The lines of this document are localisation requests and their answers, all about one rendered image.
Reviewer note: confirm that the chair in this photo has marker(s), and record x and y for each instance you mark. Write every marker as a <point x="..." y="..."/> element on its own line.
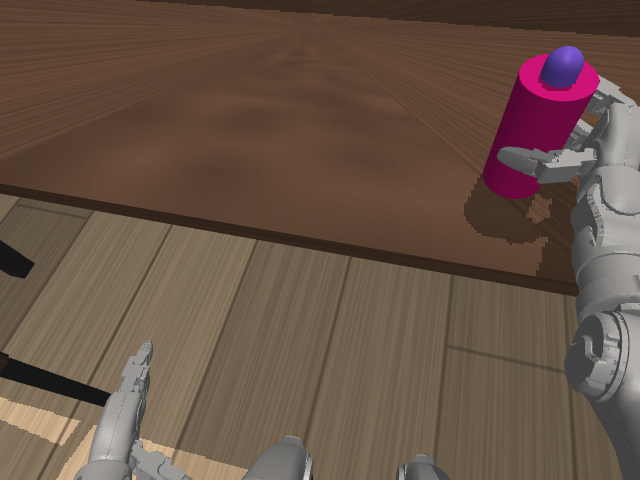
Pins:
<point x="30" y="375"/>

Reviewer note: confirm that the left robot hand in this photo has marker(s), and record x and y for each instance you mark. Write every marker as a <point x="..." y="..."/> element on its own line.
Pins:
<point x="117" y="434"/>

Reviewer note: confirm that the right robot hand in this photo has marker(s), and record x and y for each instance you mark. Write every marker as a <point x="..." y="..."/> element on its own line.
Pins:
<point x="614" y="140"/>

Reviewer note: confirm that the right robot arm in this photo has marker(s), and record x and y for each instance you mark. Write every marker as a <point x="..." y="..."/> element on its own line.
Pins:
<point x="603" y="362"/>

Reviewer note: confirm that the bottle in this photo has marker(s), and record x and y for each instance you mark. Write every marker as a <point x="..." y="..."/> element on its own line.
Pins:
<point x="549" y="96"/>

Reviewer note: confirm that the left robot arm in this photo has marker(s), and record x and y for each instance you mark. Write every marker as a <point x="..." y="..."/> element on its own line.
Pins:
<point x="104" y="470"/>

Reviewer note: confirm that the table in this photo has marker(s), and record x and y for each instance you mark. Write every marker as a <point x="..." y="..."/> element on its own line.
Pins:
<point x="354" y="127"/>

